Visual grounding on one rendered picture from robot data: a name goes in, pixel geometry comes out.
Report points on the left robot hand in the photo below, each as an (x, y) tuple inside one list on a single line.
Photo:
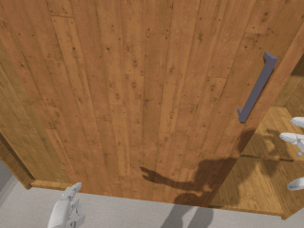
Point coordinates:
[(61, 215)]

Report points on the right robot hand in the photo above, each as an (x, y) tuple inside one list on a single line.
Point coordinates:
[(297, 139)]

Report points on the wardrobe door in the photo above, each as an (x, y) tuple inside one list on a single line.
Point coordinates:
[(140, 98), (21, 130)]

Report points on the handle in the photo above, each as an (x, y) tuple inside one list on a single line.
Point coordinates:
[(260, 82)]

